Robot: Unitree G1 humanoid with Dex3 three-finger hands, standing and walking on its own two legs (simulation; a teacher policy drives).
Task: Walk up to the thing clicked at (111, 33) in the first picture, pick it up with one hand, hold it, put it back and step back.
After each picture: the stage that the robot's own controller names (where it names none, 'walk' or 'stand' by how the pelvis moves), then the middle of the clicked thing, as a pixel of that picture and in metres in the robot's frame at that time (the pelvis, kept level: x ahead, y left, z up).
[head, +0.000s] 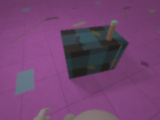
stand; (111, 31) +1.10 -0.23 -0.02
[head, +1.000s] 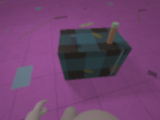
walk; (112, 33) +0.97 -0.20 +0.01
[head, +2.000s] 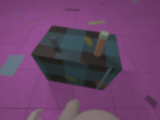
walk; (100, 45) +0.68 +0.00 +0.00
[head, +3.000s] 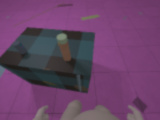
stand; (64, 49) +0.52 +0.26 +0.01
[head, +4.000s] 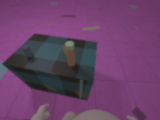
stand; (70, 55) +0.54 +0.20 -0.01
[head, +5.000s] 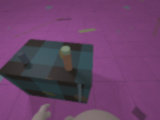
stand; (67, 59) +0.50 +0.22 -0.02
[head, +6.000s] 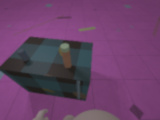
stand; (66, 56) +0.53 +0.23 -0.02
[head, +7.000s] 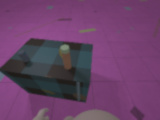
stand; (66, 58) +0.52 +0.23 -0.02
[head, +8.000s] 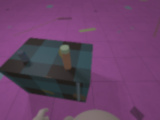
stand; (66, 58) +0.51 +0.23 -0.02
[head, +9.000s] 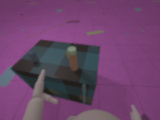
rise first; (73, 59) +0.52 +0.20 -0.02
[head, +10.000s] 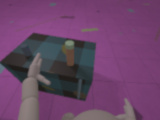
go down; (70, 54) +0.55 +0.18 +0.00
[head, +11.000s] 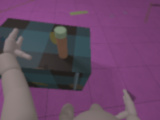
go down; (62, 44) +0.54 +0.19 +0.05
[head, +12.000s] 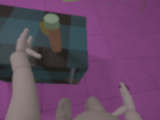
close in; (54, 36) +0.54 +0.19 +0.07
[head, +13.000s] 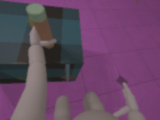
close; (43, 30) +0.56 +0.21 +0.10
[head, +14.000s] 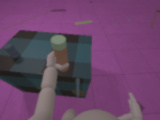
lift; (61, 56) +0.39 +0.18 +0.14
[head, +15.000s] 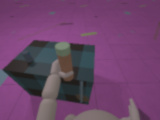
lift; (65, 64) +0.32 +0.16 +0.17
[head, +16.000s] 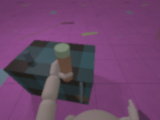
hold; (65, 65) +0.32 +0.16 +0.16
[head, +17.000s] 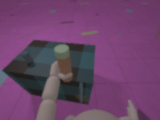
hold; (64, 65) +0.32 +0.16 +0.15
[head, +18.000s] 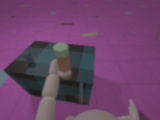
crouch; (64, 63) +0.33 +0.17 +0.16
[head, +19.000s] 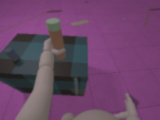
crouch; (57, 41) +0.48 +0.19 +0.17
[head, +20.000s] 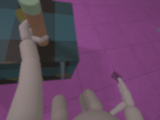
lower; (37, 26) +0.56 +0.20 +0.11
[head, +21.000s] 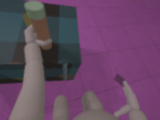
lower; (41, 30) +0.55 +0.20 +0.10
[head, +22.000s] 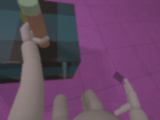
lower; (38, 27) +0.56 +0.21 +0.10
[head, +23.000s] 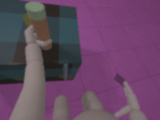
lower; (42, 30) +0.55 +0.20 +0.10
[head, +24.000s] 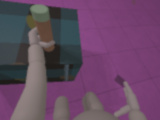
loosen; (45, 32) +0.55 +0.19 +0.09
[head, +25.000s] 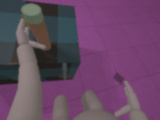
withdraw; (40, 32) +0.54 +0.20 +0.09
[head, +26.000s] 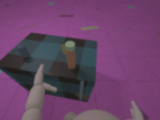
sink last; (70, 56) +0.50 +0.18 +0.03
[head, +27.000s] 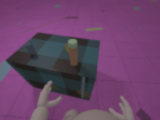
stand; (73, 53) +0.53 +0.19 +0.03
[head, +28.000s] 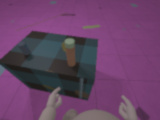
stand; (70, 53) +0.51 +0.19 +0.04
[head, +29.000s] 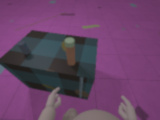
stand; (70, 53) +0.52 +0.18 +0.04
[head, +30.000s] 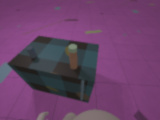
stand; (73, 57) +0.53 +0.18 -0.01
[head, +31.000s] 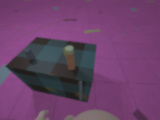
stand; (70, 59) +0.52 +0.20 -0.02
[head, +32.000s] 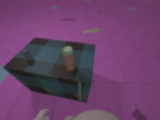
stand; (69, 59) +0.51 +0.21 -0.02
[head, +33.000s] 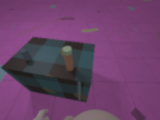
walk; (68, 59) +0.50 +0.21 -0.02
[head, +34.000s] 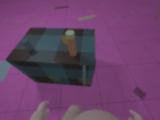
walk; (71, 44) +0.61 +0.20 +0.00
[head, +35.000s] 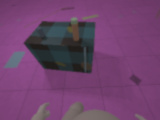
walk; (75, 30) +0.89 +0.24 -0.01
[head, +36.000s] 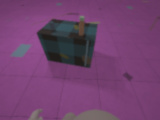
stand; (81, 26) +1.15 +0.18 -0.01
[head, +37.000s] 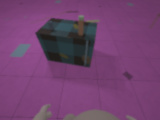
stand; (81, 26) +1.13 +0.18 -0.02
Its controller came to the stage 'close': yes
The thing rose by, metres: 0.20
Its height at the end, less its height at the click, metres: +0.00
